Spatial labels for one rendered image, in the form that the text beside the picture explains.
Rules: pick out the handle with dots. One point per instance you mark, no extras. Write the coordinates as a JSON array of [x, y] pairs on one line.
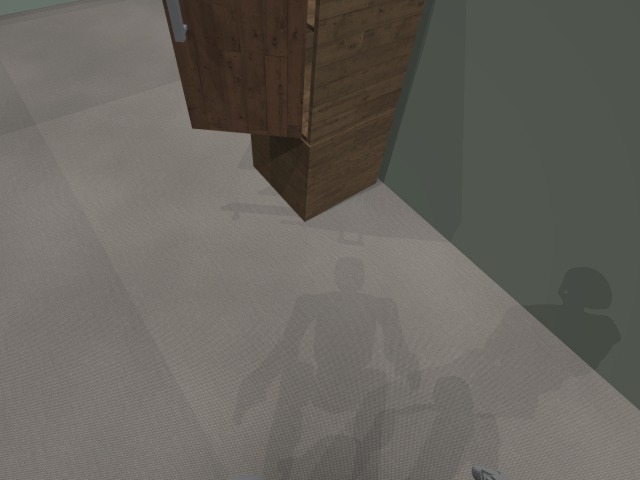
[[179, 29]]

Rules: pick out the cupboard door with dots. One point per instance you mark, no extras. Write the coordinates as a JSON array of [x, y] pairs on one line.
[[242, 64]]

